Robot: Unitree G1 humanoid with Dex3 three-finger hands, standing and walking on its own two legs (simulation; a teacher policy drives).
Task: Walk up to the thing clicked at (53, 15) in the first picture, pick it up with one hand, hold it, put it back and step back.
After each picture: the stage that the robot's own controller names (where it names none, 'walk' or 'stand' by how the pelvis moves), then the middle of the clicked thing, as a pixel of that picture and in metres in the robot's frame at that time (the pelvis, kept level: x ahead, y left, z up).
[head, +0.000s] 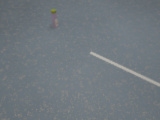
stand; (54, 18) +1.87 +0.34 -0.65
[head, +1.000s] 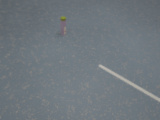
walk; (63, 26) +1.75 +0.17 -0.64
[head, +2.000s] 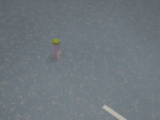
walk; (56, 49) +1.18 +0.20 -0.65
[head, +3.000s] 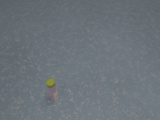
walk; (52, 90) +0.73 +0.24 -0.64
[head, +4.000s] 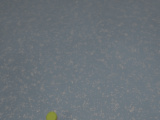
walk; out of the picture +0.42 +0.24 -0.63
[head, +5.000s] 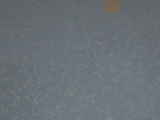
stand; out of the picture +0.37 +0.24 -0.66
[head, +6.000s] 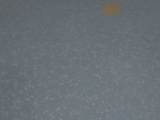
stand; out of the picture +0.36 +0.24 -0.66
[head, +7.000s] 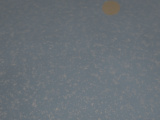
stand; out of the picture +0.35 +0.25 -0.66
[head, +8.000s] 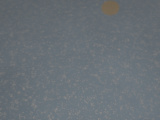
stand; out of the picture +0.34 +0.25 -0.66
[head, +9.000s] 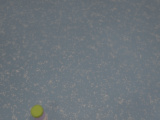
go down; (40, 115) +0.38 +0.24 -0.58
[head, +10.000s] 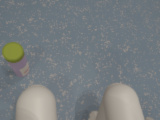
go down; (18, 62) +0.44 +0.25 -0.25
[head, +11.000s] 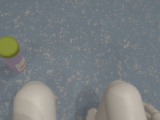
close in; (13, 57) +0.44 +0.26 -0.24
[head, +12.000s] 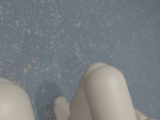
close; out of the picture +0.42 +0.30 -0.16
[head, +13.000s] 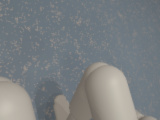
lift; out of the picture +0.40 +0.30 -0.16
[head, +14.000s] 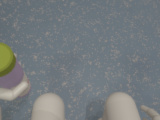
lift; (11, 76) +0.34 +0.23 -0.01
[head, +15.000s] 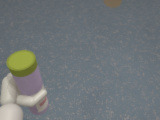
hold; (31, 87) +0.32 +0.17 +0.06
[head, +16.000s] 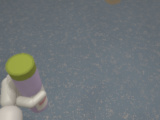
hold; (31, 87) +0.33 +0.17 +0.05
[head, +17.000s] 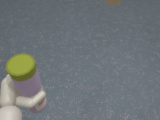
hold; (30, 88) +0.33 +0.17 +0.04
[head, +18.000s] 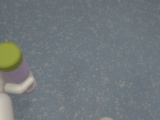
crouch; (19, 73) +0.38 +0.20 -0.01
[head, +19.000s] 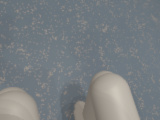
lower; out of the picture +0.48 +0.29 -0.08
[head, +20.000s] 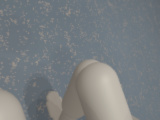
lower; out of the picture +0.44 +0.32 -0.17
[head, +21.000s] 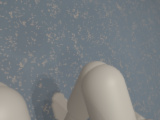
lower; out of the picture +0.42 +0.32 -0.16
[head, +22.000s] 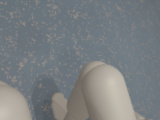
lower; out of the picture +0.42 +0.32 -0.16
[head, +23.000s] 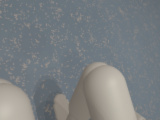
lower; out of the picture +0.41 +0.31 -0.16
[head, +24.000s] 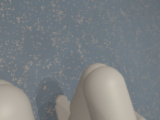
open; out of the picture +0.41 +0.31 -0.16
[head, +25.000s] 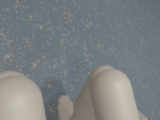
stand; out of the picture +0.41 +0.30 -0.17
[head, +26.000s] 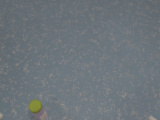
stand; (38, 111) +0.40 +0.23 -0.52
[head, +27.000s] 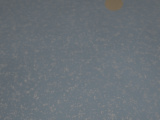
stand; out of the picture +0.38 +0.22 -0.60
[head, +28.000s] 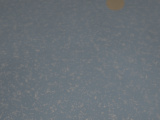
stand; out of the picture +0.37 +0.22 -0.60
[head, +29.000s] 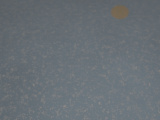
stand; out of the picture +0.39 +0.21 -0.65
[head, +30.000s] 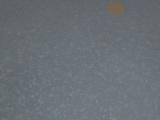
stand; out of the picture +0.38 +0.23 -0.66
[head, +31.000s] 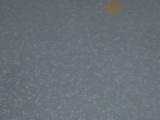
stand; out of the picture +0.35 +0.24 -0.66
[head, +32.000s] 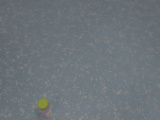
walk; (45, 108) +0.43 +0.21 -0.64
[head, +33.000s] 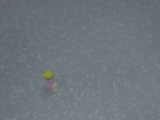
walk; (51, 82) +0.69 +0.28 -0.62
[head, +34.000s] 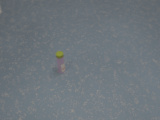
stand; (60, 62) +1.00 +0.20 -0.63
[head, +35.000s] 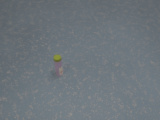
stand; (58, 66) +0.98 +0.21 -0.66
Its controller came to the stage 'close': yes
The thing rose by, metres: 0.69
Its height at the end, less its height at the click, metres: +0.00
